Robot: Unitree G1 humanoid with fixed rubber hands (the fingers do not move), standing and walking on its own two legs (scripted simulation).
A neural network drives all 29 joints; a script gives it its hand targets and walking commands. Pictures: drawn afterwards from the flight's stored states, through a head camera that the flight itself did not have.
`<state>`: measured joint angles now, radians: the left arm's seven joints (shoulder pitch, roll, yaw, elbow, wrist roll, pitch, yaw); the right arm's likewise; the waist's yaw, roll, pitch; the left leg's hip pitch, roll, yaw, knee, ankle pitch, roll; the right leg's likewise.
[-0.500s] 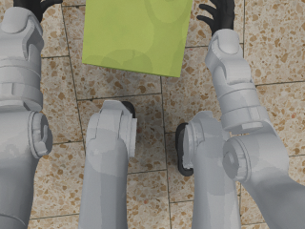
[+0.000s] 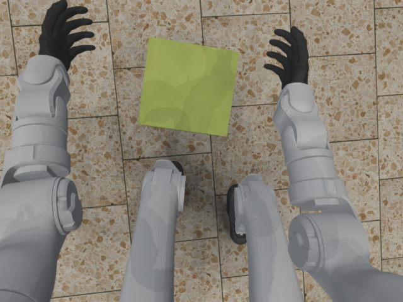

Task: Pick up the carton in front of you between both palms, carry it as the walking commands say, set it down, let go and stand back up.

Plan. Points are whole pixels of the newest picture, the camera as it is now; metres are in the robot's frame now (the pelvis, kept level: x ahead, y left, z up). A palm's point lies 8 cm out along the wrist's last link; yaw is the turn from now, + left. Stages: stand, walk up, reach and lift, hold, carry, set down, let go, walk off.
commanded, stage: set down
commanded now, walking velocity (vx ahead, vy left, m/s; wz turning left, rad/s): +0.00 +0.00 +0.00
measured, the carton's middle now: (188, 95) +0.47 +0.10 -0.40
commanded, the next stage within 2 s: let go in 0.34 s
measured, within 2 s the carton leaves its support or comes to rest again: neither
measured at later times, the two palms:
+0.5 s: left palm out of the picture +0.45 +0.32 +0.01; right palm (350, 69) +0.46 -0.09 +0.02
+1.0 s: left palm out of the picture +0.29 +0.26 +0.14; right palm out of the picture +0.34 -0.20 +0.15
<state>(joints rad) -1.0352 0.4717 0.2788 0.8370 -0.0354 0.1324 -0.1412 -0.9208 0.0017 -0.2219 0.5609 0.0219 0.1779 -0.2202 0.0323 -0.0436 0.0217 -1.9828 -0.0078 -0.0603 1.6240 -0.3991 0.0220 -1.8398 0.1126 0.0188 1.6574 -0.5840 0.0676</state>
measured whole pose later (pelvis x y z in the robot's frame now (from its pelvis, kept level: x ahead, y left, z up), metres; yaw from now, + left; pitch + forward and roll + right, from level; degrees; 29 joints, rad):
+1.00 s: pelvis +0.10 +0.00 +0.23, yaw +6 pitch +15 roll +0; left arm 0.01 0.23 0.12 0.53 0.00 -0.02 -0.06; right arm 0.05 -0.15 -0.07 0.49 -0.02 -0.01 0.02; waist -0.01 -0.03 0.00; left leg -0.63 -0.03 -0.04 0.59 -0.22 0.01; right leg -0.52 0.03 0.08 0.62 -0.36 0.01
